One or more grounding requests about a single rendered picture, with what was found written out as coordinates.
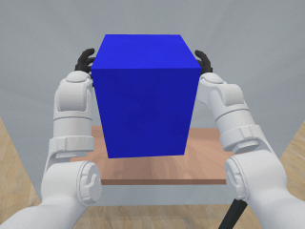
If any right robot upper arm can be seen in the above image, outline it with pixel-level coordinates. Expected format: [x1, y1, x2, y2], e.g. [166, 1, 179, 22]
[224, 149, 305, 229]

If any robot right hand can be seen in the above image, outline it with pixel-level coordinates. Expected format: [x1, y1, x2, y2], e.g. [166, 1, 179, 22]
[194, 50, 213, 77]

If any left robot forearm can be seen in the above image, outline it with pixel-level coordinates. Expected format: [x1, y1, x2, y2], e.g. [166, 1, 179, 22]
[40, 71, 94, 198]

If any right robot forearm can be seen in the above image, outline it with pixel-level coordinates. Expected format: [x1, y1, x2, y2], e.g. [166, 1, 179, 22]
[196, 73, 288, 188]

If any table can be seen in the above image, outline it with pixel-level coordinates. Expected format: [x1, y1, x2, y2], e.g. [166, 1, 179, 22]
[70, 125, 251, 229]

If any carton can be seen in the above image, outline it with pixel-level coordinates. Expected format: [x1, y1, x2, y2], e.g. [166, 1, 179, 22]
[91, 34, 202, 158]

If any robot left hand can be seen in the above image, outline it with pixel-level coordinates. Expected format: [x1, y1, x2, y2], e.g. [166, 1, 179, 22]
[74, 48, 95, 87]

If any left robot upper arm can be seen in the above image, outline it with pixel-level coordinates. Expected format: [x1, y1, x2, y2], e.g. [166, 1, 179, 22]
[0, 160, 102, 229]

